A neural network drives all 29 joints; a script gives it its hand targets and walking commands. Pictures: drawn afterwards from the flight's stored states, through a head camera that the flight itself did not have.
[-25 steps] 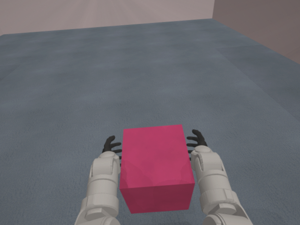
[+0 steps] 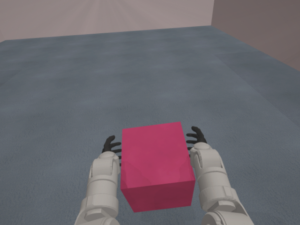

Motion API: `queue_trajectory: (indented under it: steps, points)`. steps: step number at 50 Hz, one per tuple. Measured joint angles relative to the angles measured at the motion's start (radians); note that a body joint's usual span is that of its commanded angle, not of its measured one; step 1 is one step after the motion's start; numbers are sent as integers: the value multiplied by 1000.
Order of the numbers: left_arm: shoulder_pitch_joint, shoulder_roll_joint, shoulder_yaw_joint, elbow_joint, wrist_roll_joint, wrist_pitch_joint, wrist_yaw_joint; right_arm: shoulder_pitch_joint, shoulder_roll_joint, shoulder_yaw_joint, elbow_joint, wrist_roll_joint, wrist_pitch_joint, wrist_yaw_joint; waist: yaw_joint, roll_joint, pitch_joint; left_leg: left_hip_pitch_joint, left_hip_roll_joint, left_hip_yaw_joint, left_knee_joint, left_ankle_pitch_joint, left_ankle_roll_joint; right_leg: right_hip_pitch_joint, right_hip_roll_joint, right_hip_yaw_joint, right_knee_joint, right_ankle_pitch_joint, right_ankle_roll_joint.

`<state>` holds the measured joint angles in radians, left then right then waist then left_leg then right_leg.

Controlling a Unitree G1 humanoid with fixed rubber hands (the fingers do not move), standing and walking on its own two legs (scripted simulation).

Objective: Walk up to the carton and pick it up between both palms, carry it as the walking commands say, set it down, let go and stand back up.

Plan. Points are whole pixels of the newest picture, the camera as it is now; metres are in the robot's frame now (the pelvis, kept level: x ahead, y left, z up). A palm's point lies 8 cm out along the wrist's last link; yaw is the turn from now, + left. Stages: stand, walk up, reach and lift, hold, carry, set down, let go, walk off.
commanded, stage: carry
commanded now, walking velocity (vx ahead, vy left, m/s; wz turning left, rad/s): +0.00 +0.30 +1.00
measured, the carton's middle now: (156, 167) +0.34 -0.01 -0.02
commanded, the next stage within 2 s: none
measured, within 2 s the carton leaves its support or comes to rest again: neither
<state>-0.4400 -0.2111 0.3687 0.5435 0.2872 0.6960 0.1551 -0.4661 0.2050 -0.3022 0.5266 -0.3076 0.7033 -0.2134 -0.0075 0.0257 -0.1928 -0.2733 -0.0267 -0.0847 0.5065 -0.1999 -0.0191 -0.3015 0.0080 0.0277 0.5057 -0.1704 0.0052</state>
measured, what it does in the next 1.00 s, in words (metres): steps on the spot: right foot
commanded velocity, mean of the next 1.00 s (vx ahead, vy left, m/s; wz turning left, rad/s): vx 0.01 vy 0.07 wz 0.22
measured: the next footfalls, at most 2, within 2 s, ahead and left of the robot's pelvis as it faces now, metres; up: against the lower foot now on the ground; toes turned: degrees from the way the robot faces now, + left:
right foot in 0.74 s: +0.10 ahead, -0.04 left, +0.00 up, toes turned +5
right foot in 1.88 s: +0.19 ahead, -0.04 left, +0.00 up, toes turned +4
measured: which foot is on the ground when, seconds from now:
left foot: down 0.00-1.00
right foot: down 0.00-0.30, up 0.32-0.72, down 0.74-1.00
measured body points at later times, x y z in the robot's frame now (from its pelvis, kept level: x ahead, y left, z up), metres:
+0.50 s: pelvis -0.01 +0.09 -0.01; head -0.10 +0.10 +0.43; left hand +0.29 +0.25 +0.11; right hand +0.32 -0.02 +0.13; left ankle +0.03 +0.16 -0.73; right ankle +0.01 -0.08 -0.68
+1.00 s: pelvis -0.03 +0.06 -0.01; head -0.09 +0.04 +0.44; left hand +0.27 +0.21 +0.12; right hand +0.28 -0.07 +0.11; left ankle +0.03 +0.16 -0.73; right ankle +0.06 -0.05 -0.73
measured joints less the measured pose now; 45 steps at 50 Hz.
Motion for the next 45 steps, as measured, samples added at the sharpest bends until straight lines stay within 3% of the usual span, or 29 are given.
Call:
queue_trajectory:
  steps: [7,10,15,18,22,27,34,37,41,45]
  points:
    - [-1,0,-32,-37,-69,46,58,8,-25,23,-20,50,25,-5,0,-24,0,-18,-4,12,125,-126,14,0,-7,0,77,-48,2]
    - [-9,-4,-73,-104,-103,129,98,23,-30,28,-97,92,91,-18,0,-41,0,-21,-4,12,160,-138,38,-1,-26,-1,91,-58,19]
    - [-28,-11,-92,-256,-101,272,93,9,-28,55,-258,141,240,-53,0,-65,6,-22,-32,30,166,-96,38,-18,-95,-2,144,-90,60]
    - [-18,0,-92,-335,-96,354,93,-27,-11,64,-269,136,300,-63,-1,-39,7,-22,-44,26,170,-103,66,-76,-83,-5,352,-256,60]
    - [-31,2,-92,-377,-97,439,110,-52,-8,64,-280,126,369,-60,0,-14,6,-25,-51,20,149,-88,88,-107,-55,-3,492,-285,60]
    - [-23,-13,-95,-460,-112,484,120,-6,14,69,-403,125,418,-65,0,-26,6,-45,-57,20,127,-70,97,-107,-25,-3,461,-286,60]
    - [-10,-6,-119,-528,-138,541,124,67,-9,127,-518,170,494,-59,0,-15,10,-73,-57,22,80,-29,93,-108,6,-2,257,-286,60]
    - [-9,-6,-120,-561,-141,547,123,67,-9,138,-544,170,502,-59,1,-11,10,-94,-63,32,79,-21,88,-96,0,-2,126,-224,56]
    - [-6,-5,-127,-567,-144,547,109,83,-15,149,-580,171,522,-58,0,-20,10,-98,-77,36,83,-17,73,-93,-15,-3,79,-3,24]
    - [0,-3,-135,-571,-144,548,100,89,-17,152,-596,171,534,-58,0,-10,10,-97,-66,35,82,-16,59,-95,-5,-5,85,-22,2]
